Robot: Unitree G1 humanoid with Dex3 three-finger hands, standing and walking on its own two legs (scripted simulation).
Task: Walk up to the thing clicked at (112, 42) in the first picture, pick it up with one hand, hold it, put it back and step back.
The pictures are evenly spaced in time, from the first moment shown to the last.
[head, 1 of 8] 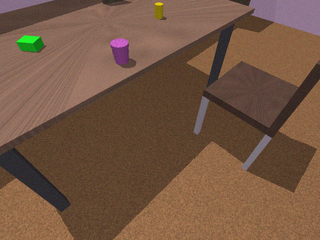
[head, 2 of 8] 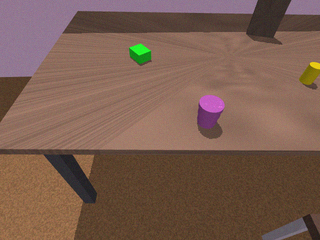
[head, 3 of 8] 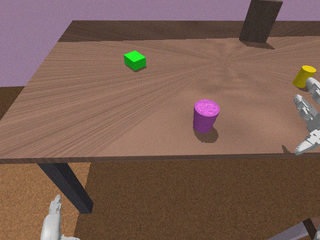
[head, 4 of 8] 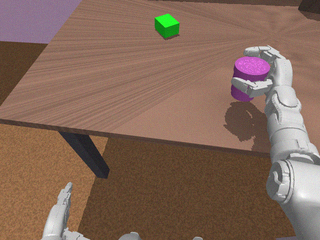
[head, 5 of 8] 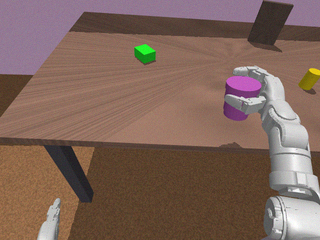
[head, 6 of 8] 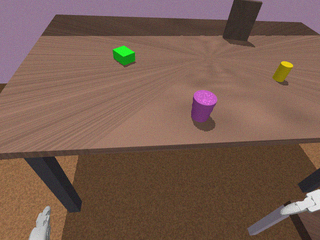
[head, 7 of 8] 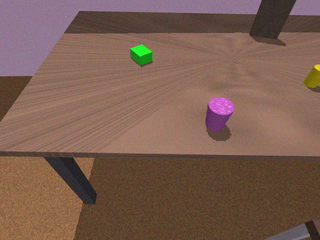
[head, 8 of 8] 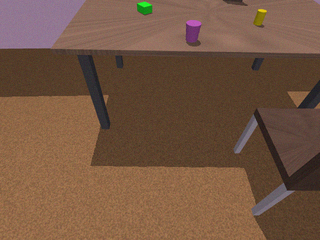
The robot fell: no
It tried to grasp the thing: yes
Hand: right
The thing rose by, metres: 0.22
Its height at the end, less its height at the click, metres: +0.00
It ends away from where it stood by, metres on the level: 0.03
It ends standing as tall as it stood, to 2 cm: yes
